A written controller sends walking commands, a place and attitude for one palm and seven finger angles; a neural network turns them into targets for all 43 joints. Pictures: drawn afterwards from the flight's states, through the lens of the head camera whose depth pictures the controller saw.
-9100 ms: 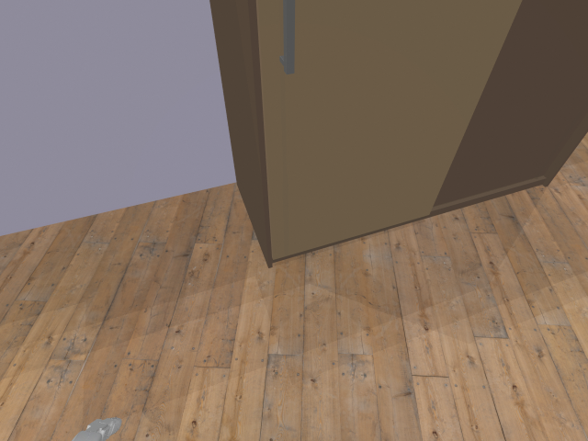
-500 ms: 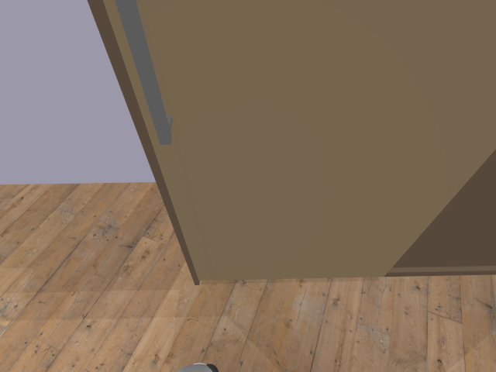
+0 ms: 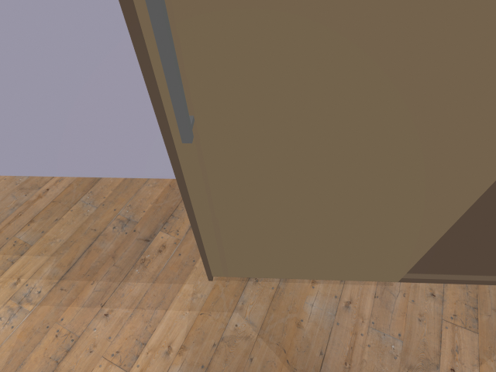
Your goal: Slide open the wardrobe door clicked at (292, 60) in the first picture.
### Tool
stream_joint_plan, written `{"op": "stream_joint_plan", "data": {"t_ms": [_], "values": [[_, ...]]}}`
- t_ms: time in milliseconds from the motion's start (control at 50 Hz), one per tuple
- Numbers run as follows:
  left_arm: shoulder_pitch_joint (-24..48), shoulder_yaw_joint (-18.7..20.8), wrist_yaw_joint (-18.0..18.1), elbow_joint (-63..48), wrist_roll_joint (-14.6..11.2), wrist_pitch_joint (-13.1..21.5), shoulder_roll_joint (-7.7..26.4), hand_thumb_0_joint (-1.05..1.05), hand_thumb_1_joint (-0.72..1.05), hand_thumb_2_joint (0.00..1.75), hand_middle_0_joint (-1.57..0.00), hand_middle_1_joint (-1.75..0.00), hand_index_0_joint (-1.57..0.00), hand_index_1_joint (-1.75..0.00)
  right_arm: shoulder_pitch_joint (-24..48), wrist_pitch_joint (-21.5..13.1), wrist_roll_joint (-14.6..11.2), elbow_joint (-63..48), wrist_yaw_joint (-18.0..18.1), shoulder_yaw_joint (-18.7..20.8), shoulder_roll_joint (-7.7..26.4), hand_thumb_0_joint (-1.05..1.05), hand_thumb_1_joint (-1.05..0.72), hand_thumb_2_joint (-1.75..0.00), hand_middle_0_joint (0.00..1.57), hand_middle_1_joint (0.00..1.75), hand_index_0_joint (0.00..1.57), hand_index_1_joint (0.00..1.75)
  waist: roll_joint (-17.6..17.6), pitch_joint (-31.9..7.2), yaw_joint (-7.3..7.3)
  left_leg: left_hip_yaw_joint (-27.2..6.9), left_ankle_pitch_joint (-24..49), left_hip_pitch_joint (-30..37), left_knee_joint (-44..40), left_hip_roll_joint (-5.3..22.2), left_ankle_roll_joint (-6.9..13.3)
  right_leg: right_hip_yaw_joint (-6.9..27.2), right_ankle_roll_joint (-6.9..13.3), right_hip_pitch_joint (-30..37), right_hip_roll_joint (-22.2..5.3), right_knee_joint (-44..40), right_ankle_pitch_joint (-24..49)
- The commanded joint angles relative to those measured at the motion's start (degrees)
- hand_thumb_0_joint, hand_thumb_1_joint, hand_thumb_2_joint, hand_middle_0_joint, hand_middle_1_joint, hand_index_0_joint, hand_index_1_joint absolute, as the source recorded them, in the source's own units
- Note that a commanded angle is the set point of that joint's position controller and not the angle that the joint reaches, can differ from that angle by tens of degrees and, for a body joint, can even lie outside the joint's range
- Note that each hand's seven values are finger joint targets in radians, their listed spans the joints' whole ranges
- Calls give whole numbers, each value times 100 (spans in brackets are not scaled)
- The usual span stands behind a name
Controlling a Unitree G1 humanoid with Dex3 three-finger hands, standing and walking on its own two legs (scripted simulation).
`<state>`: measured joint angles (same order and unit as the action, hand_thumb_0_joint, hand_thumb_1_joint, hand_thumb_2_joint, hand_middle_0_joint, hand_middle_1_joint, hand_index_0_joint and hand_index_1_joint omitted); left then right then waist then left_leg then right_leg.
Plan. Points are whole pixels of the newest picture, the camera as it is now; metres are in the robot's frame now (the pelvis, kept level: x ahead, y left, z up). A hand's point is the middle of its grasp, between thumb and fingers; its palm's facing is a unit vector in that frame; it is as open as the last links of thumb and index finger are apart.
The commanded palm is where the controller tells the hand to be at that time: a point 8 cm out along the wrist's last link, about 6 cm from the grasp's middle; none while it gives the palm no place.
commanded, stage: come to a stop and stand still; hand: left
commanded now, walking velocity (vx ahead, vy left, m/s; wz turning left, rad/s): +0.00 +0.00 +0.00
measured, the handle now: (175, 69) +0.52 +0.17 +0.22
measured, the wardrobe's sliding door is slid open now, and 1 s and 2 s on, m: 0.00 0.00 0.00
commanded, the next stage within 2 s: look again from close up in 0.52 s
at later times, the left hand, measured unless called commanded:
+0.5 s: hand out of the picture +0.05 +0.26 -0.18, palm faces -0.03 -0.97 -0.24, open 7.4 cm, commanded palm none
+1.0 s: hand out of the picture +0.02 +0.20 -0.18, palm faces -0.03 -0.98 -0.20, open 7.4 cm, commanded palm none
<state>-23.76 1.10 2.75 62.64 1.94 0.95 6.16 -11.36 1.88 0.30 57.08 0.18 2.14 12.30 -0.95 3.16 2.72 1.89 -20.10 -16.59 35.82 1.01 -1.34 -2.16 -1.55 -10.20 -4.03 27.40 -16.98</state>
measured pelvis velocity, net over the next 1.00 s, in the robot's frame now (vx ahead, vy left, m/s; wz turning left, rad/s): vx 0.01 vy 0.03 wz -0.04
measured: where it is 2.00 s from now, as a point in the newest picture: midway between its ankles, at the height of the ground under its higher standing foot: outside the picture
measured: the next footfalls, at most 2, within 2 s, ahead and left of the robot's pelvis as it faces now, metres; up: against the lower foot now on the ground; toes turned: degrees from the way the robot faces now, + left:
left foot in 0.04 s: +0.03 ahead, +0.13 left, +0.00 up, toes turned +3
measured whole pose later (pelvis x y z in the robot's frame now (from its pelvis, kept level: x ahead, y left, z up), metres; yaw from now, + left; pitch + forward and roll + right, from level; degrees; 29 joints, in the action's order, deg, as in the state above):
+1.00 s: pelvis +0.01 +0.03 +0.00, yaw -2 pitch +0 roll +0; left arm -16.0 -0.6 1.9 61.2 1.0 -0.5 9.5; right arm -14.3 -0.5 0.3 61.5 1.3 -0.2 9.9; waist 0.6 2.3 0.0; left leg 5.1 -17.6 -11.0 28.9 0.1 1.5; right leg 0.7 -3.8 -9.5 -4.5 28.2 -18.2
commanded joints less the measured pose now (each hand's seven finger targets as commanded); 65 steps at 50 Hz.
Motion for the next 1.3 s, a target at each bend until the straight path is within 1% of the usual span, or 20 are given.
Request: {"op": "stream_joint_plan", "data": {"t_ms": [0,20,40,60,80,100,120,140,160,220,320,360,380,440,500,660,840,980,1160,1280], "values": [[80,121,86,-439,-85,136,1012,0,90,90,-20,-30,-20,-30,-698,-315,54,-366,-13,-23,527,0,-90,-90,20,30,20,30,-759,-729,-403,-474,2326,830,-895,558,338,124,308,-238,-170,646,1196],[-175,72,79,-392,-92,86,791,0,90,90,-20,-30,-20,-30,-647,-312,70,-419,43,-10,717,0,-90,-90,20,30,20,30,-1128,-836,-269,-813,3356,939,-884,1004,573,-69,240,-392,42,682,61],[-247,55,86,-386,-83,51,660,0,90,90,-20,-30,-20,-30,-580,-273,96,-492,84,-20,765,0,-90,-90,20,30,20,30,-710,-644,-217,-750,3395,762,-878,1130,722,-85,253,-472,119,586,-580],[-183,19,79,-386,-41,-4,613,0,90,90,-20,-30,-20,-30,-321,-256,92,-569,94,-37,716,0,-90,-90,20,30,20,30,-814,-282,-165,-677,2475,342,-962,942,704,-90,228,-468,142,393,-676],[-29,-4,48,-365,-38,-27,683,0,90,90,-20,-30,-20,-30,-171,-255,82,-572,97,-72,594,0,-90,-90,20,30,20,30,-1047,108,-152,-670,1842,-98,-1145,738,629,-43,221,-404,101,294,-411],[52,-9,16,-377,-25,-40,783,0,90,90,-20,-30,-20,-30,-126,-244,71,-589,88,-92,513,0,-90,-90,20,30,20,30,-889,438,-172,-671,1390,-288,-1331,636,539,36,252,-505,121,280,-262],[40,-32,-7,-394,-29,-45,812,0,90,90,-20,-30,-20,-30,-122,-242,62,-610,87,-102,531,0,-90,-90,20,30,20,30,-514,535,-164,-702,1039,-313,-1417,595,510,108,263,-554,113,209,-148],[80,-49,-19,-411,-30,-50,825,0,90,90,-20,-30,-20,-30,-170,-248,57,-614,81,-90,550,0,-90,-90,20,30,20,30,-226,531,-188,-715,710,-301,-1504,576,488,122,253,-561,81,142,-100],[109,-53,-28,-446,-31,-56,836,0,90,90,-20,-30,-20,-30,-195,-257,58,-612,77,-91,568,0,-90,-90,20,30,20,30,-128,472,-194,-734,484,-246,-1604,565,480,168,249,-546,62,101,-72],[175,-42,-34,-550,-44,-56,944,0,90,90,-20,-30,-20,-30,-278,-316,64,-571,81,-89,599,0,-90,-90,20,30,20,30,-129,59,-192,-736,922,87,-1637,576,475,144,202,-394,15,183,156],[321,-33,-39,-654,-57,-68,1003,0,90,90,-20,-30,-20,-30,-336,-370,72,-530,111,-88,548,0,-90,-90,20,30,20,30,-134,-223,-167,-676,1776,402,-1601,593,466,177,172,-286,-37,148,369],[371,-32,-43,-672,-64,-89,1019,0,90,90,-20,-30,-20,-30,-339,-362,80,-497,113,-86,551,0,-90,-90,20,30,20,30,-163,-189,-168,-663,1627,406,-1662,603,451,180,170,-297,-50,100,302],[419,-27,-47,-695,-52,-80,1045,0,90,90,-20,-30,-20,-30,-360,-363,77,-481,115,-93,518,0,-90,-90,20,30,20,30,-39,-181,-163,-628,1718,339,-1615,575,464,188,179,-204,-69,54,428],[482,-31,-53,-687,-74,-101,1074,0,90,90,-20,-30,-20,-30,-374,-370,82,-385,117,-106,581,0,-90,-90,20,30,20,30,-194,-229,-173,-609,1822,457,-1647,573,426,201,184,-195,-98,58,451],[530,-30,-55,-663,-81,-91,1114,0,90,90,-20,-30,-20,-30,-423,-377,76,-282,122,-118,597,0,-90,-90,20,30,20,30,-168,-291,-177,-513,2097,526,-1538,545,424,215,188,-84,-145,24,686],[560,-46,-60,-517,-105,-87,1111,0,90,90,-20,-30,-20,-30,-531,-360,55,-37,111,-131,570,0,-90,-90,20,30,20,30,-84,-227,-206,-380,1629,484,-1482,478,419,278,202,3,-220,-111,802],[492,-66,-39,-370,-102,-50,1052,0,90,90,-20,-30,-20,-30,-595,-345,25,137,124,-120,456,0,-90,-90,20,30,20,30,79,-173,-248,-222,1697,569,-1285,454,385,346,179,-57,-241,-195,1182],[455,-64,-32,-311,-88,-18,998,0,90,90,-20,-30,-20,-30,-539,-330,23,224,135,-108,389,0,-90,-90,20,30,20,30,251,-80,-271,-157,1769,660,-1217,468,350,425,185,-160,-224,-261,1465],[447,-53,-45,-270,-100,14,1035,0,90,90,-20,-30,-20,-30,-412,-328,27,275,139,-128,392,0,-90,-90,20,30,20,30,141,-166,-262,-129,1748,688,-1199,464,284,469,221,-92,-252,-348,1626],[422,-33,-47,-259,-94,45,1067,0,90,90,-20,-30,-20,-30,-367,-330,23,334,150,-115,370,0,-90,-90,20,30,20,30,236,-175,-240,-111,1893,737,-1142,478,261,461,242,-13,-256,-393,1946]]}}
